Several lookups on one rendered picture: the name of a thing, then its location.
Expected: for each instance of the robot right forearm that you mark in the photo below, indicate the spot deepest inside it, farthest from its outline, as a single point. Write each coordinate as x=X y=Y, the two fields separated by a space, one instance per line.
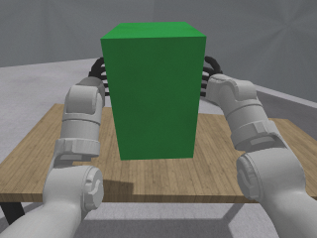
x=251 y=130

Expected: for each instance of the carton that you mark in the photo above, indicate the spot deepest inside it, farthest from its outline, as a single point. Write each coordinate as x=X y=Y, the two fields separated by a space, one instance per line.
x=154 y=75

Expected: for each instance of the left robot hand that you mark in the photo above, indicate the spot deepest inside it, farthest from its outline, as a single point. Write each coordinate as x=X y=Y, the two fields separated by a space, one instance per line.
x=96 y=71

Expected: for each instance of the table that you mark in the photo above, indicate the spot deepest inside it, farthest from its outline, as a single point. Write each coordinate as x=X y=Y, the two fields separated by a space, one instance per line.
x=209 y=177

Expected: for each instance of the left robot upper arm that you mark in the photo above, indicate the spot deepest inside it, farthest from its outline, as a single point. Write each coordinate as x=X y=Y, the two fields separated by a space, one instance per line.
x=70 y=192

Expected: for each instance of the robot left forearm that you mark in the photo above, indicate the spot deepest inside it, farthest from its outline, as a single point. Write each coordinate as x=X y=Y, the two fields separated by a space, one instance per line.
x=81 y=120

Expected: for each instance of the right robot upper arm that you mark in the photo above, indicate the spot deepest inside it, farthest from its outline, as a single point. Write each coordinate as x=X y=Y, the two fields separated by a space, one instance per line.
x=274 y=178

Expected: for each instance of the right robot hand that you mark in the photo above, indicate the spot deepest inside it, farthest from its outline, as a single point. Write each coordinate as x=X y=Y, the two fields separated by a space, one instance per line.
x=216 y=70

